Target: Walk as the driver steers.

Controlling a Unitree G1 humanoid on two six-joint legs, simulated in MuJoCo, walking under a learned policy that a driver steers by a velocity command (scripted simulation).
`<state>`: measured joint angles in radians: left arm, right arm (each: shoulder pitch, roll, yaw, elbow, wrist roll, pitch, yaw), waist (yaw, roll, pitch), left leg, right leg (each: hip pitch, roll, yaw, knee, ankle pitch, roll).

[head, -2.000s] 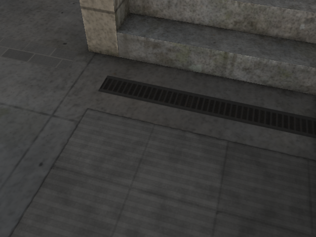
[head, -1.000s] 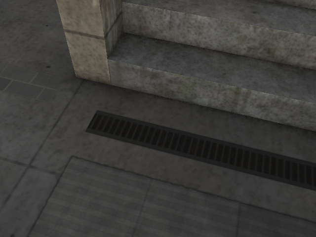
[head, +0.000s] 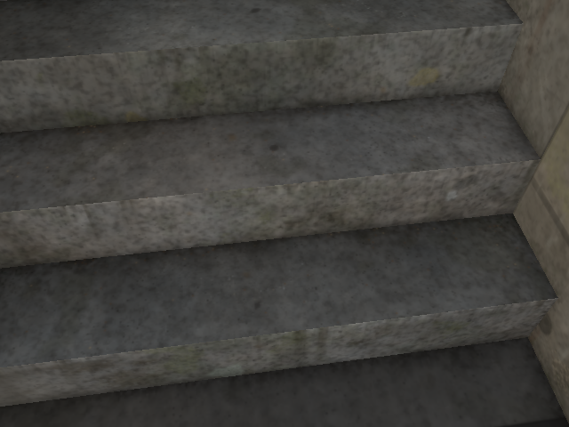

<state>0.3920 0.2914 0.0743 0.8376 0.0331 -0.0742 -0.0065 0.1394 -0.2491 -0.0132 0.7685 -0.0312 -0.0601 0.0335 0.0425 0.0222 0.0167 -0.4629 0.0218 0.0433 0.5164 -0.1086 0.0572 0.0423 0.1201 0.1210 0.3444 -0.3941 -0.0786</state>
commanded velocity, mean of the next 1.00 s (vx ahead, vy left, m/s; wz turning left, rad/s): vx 0.50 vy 0.00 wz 0.32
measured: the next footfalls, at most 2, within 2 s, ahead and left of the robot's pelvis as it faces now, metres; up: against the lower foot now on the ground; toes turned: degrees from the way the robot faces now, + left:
right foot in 0.50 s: +0.42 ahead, -0.03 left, +0.00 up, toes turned +18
left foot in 0.92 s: +0.39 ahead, +0.19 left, +0.00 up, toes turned +25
